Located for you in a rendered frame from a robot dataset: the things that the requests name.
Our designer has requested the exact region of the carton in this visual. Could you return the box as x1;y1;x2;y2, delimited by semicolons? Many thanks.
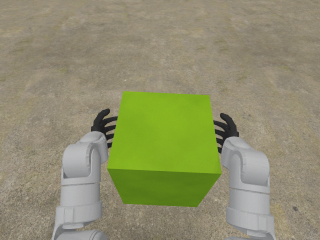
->
107;91;222;207

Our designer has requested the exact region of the left robot upper arm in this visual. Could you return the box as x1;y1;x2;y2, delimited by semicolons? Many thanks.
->
56;230;108;240

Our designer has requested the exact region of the right robot hand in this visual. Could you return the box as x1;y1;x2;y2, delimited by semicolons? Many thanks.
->
213;113;239;154

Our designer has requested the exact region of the robot left forearm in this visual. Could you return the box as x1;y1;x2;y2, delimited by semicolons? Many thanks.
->
52;131;109;240

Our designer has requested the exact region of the left robot hand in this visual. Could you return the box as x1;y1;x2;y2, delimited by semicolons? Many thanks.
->
91;108;118;148

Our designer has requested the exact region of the robot right forearm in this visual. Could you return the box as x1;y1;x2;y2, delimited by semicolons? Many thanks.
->
221;136;276;240

